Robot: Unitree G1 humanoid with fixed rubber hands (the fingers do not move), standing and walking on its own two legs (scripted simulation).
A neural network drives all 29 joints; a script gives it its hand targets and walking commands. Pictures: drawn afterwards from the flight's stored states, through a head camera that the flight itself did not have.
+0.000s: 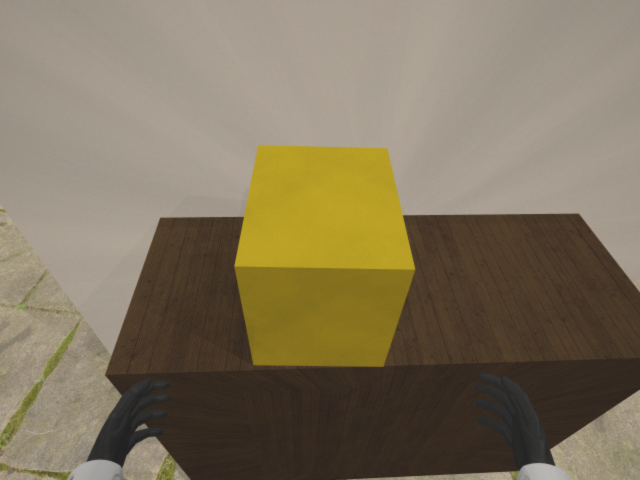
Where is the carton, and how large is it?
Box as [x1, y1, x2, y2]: [234, 145, 414, 366]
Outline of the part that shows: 258,145 234,265 253,364 383,366 414,271 414,266 387,149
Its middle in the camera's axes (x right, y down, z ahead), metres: +0.00 +0.03 +0.59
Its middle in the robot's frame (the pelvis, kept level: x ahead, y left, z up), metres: +0.42 +0.00 +0.03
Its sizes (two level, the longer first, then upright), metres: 0.243 0.199 0.233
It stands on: a pedestal, 0.69 m high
